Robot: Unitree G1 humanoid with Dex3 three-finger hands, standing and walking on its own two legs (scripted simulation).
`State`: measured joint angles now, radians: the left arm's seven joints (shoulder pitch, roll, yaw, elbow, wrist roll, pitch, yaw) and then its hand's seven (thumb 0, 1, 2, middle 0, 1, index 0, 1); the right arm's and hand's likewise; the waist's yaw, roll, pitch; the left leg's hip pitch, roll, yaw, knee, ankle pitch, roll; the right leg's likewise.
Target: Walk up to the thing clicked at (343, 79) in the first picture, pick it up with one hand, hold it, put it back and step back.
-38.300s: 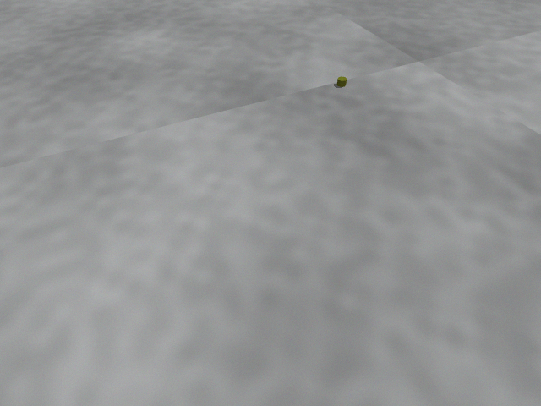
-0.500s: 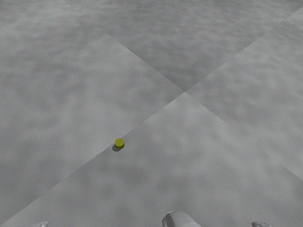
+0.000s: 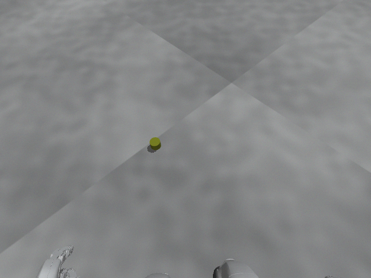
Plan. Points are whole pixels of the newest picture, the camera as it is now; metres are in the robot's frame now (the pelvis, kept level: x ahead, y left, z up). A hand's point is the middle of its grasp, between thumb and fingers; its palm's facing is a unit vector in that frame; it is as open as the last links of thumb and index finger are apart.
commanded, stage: step back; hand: left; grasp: from above
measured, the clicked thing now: (155, 143) +0.89 +0.20 -0.73
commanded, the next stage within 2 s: stand in 1.56 s
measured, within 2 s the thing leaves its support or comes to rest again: neither
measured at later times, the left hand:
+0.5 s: hand out of the picture -0.11 +0.23 -0.14, palm faces -0.05 -0.91 -0.41, open 7.3 cm
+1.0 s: hand out of the picture -0.14 +0.24 -0.13, palm faces +0.02 -0.92 -0.39, open 7.3 cm
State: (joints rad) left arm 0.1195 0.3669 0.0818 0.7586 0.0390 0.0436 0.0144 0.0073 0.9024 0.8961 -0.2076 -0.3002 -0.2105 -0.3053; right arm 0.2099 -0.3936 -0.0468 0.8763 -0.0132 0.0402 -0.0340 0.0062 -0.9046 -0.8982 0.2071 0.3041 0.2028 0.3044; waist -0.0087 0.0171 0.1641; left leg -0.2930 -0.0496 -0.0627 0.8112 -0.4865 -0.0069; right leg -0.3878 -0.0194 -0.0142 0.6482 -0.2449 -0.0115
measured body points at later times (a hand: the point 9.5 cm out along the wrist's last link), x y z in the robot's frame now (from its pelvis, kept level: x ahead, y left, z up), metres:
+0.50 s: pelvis -0.18 -0.04 +0.00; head -0.14 -0.06 +0.45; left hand -0.11 +0.27 -0.11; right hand -0.06 -0.36 -0.12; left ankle -0.10 +0.11 -0.68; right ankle -0.18 -0.16 -0.72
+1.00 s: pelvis -0.20 -0.04 +0.01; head -0.19 -0.04 +0.46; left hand -0.14 +0.29 -0.11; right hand -0.17 -0.35 -0.12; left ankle -0.24 +0.10 -0.72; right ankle -0.16 -0.15 -0.71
